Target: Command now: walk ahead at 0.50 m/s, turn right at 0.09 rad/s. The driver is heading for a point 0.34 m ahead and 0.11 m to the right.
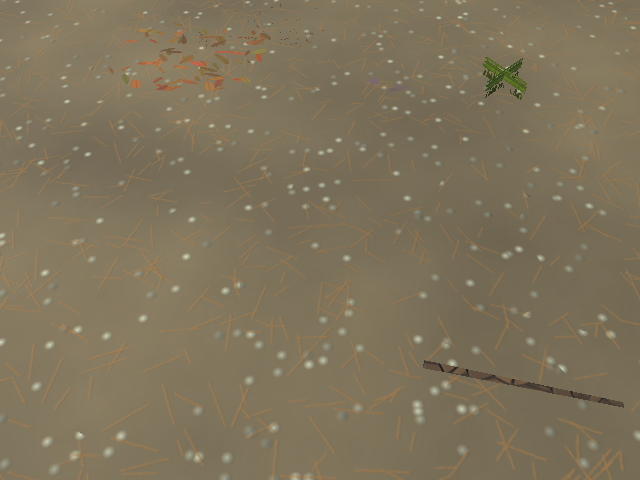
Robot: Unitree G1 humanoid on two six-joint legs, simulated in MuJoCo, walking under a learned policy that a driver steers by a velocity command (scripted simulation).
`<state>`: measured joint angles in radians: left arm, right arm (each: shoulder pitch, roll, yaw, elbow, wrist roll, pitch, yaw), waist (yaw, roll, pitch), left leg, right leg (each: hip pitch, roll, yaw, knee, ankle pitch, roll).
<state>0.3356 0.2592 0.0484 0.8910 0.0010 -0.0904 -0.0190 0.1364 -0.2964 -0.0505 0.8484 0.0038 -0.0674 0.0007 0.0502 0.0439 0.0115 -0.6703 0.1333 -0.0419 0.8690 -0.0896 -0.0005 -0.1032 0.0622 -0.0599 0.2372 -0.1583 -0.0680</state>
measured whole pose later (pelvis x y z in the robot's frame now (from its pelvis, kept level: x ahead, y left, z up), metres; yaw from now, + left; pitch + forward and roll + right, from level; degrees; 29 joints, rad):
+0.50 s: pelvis +0.20 +0.05 -0.01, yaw -10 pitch +1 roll +1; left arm 0.19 0.29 0.07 0.78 0.00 0.03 0.04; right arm 0.12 -0.25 -0.05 0.90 -0.02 -0.05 0.00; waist -0.02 -0.03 0.05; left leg -0.32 0.02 0.11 0.40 -0.11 0.04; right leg -0.48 -0.06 0.02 0.81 -0.35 0.04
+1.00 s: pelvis +0.24 +0.02 -0.01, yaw -11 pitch -1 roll +0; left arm 0.17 0.23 0.04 0.89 0.01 0.01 0.02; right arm 0.14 -0.26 -0.04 1.07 -0.01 0.00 -0.02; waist -0.02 -0.01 0.04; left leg -0.19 0.05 0.08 0.46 -0.23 -0.03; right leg -0.19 0.00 -0.01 0.48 -0.27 -0.01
